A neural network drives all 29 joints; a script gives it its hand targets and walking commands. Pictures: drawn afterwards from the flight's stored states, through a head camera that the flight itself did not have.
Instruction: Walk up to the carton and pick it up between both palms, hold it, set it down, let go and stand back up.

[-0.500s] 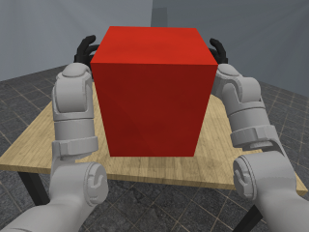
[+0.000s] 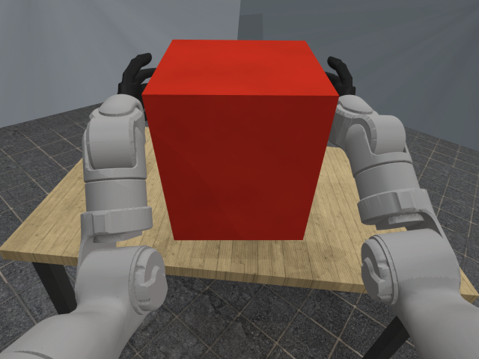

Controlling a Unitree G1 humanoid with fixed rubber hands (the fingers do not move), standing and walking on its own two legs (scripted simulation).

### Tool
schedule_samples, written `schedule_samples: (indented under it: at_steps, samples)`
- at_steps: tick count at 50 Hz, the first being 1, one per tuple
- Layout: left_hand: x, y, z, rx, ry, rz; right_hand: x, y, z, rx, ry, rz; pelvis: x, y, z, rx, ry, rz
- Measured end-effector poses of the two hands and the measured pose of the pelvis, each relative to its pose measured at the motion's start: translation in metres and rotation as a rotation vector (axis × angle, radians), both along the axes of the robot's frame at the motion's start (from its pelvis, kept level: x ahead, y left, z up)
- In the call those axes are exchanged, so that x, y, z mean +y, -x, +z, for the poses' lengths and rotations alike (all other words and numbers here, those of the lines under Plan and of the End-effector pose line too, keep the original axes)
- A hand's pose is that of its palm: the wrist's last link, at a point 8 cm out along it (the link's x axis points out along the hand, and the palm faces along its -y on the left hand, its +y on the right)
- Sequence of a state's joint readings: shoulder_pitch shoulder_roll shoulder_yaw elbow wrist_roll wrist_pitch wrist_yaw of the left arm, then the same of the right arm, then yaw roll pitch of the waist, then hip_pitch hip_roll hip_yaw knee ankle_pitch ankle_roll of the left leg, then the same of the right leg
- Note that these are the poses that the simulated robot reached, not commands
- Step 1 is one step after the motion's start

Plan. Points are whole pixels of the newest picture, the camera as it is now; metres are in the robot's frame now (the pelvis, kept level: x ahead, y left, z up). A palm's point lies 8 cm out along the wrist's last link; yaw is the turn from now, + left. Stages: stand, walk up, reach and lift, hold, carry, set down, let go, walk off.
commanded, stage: hold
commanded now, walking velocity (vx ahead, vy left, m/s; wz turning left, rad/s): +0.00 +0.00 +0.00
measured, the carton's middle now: (239, 141) +0.37 +0.00 +0.25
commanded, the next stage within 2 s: none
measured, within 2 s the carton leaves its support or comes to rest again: neither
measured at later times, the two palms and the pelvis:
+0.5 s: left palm (131, 104) +0.36 +0.16 +0.30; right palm (336, 109) +0.37 -0.14 +0.32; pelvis +0.01 +0.00 +0.00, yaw +0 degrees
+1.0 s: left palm (133, 106) +0.36 +0.16 +0.30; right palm (337, 106) +0.37 -0.14 +0.32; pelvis +0.00 +0.00 +0.00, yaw +0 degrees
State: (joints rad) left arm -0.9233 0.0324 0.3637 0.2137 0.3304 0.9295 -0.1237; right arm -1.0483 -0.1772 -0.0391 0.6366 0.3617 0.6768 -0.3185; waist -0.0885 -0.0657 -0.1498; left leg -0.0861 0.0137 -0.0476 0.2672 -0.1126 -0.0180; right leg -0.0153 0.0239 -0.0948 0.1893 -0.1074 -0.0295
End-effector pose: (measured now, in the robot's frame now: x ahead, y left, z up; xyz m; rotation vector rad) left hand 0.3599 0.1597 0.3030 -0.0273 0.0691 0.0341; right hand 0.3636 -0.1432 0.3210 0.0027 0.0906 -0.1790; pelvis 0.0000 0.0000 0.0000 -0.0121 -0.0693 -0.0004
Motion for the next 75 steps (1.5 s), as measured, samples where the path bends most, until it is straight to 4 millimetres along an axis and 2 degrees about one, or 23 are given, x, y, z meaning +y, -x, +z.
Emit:
schedule_samples:
  at_steps: [20, 31, 43, 60, 70, 75]
  samples:
    - [-0.001, -0.009, -0.002, 0.005, -0.003, 0.005, -0.001, -0.009, -0.008, 0.007, -0.005, -0.002, -0.001, -0.004, 0.000, 0.011, 0.000, 0.003]
    - [0.008, 0.002, 0.001, -0.018, 0.008, 0.018, 0.008, -0.002, -0.004, -0.013, 0.001, 0.011, 0.004, -0.008, 0.000, -0.018, 0.000, -0.003]
    - [0.007, 0.000, 0.000, -0.010, 0.001, 0.022, 0.008, -0.005, 0.004, -0.006, -0.010, 0.011, 0.004, -0.002, 0.000, -0.003, 0.002, 0.002]
    - [-0.008, -0.006, 0.004, -0.003, -0.008, 0.001, -0.008, -0.005, -0.005, -0.002, -0.015, -0.008, -0.001, -0.004, 0.000, 0.000, -0.002, -0.003]
    - [-0.002, -0.006, -0.003, 0.005, -0.007, 0.011, -0.002, -0.008, -0.014, 0.007, -0.008, 0.004, -0.002, -0.005, 0.000, -0.007, -0.002, 0.000]
    - [0.002, -0.004, -0.004, -0.012, 0.003, 0.017, 0.002, -0.008, -0.011, -0.011, -0.001, 0.009, -0.001, -0.006, 0.000, -0.003, 0.000, 0.001]
